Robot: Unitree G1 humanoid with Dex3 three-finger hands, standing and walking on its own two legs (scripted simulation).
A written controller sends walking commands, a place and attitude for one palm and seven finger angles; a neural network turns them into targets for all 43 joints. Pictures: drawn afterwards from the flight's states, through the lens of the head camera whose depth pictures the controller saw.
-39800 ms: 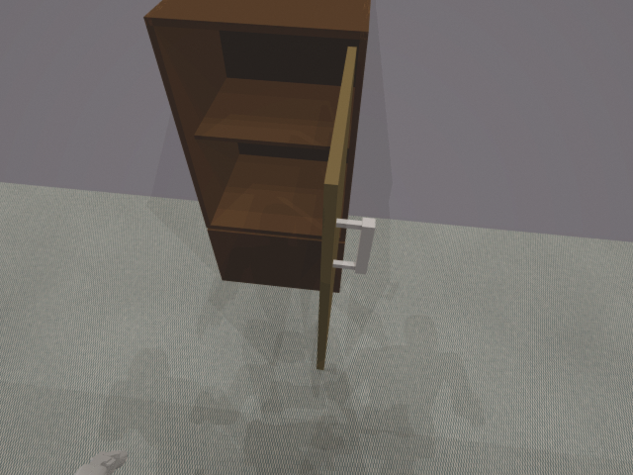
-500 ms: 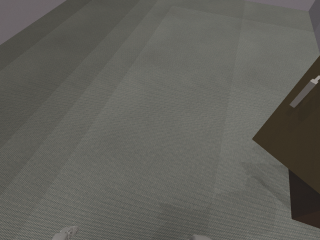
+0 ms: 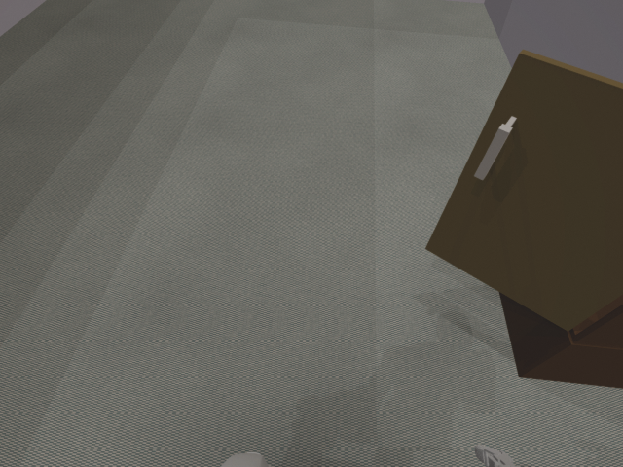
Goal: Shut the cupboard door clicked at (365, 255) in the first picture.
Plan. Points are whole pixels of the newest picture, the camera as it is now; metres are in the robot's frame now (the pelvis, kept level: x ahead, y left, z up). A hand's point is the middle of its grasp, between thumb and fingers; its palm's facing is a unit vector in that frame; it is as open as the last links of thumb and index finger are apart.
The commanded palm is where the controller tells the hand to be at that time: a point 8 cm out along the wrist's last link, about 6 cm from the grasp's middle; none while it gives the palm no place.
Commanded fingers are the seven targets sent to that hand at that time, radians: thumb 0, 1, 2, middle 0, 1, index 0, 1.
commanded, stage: turn to face it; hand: left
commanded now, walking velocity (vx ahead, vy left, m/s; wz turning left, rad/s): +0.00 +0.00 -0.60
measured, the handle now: (495, 148) +0.71 -0.31 -0.01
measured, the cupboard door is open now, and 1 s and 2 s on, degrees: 58 58 58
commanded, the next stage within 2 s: take the last steps up to it in 0.90 s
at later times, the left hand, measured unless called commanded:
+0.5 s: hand (212, 447) +0.16 +0.16 -0.15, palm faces -0.31 -0.90 -0.30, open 7.4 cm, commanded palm none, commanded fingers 0.00 0.90 0.90 -0.20 -0.30 -0.20 -0.30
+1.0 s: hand (220, 452) +0.16 +0.15 -0.18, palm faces -0.43 -0.88 -0.19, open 7.4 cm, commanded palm none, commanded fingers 0.00 0.90 0.90 -0.20 -0.30 -0.20 -0.30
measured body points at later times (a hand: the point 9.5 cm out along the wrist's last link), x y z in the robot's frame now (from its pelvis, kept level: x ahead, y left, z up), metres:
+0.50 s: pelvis -0.01 -0.01 -0.01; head +0.01 -0.05 +0.43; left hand +0.17 +0.21 -0.13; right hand -0.06 -0.28 -0.17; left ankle +0.02 +0.12 -0.72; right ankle -0.06 -0.11 -0.74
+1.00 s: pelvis +0.01 +0.00 +0.00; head +0.04 +0.01 +0.45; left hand +0.18 +0.19 -0.16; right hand -0.04 -0.25 -0.13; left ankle +0.07 +0.09 -0.73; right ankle -0.08 -0.10 -0.69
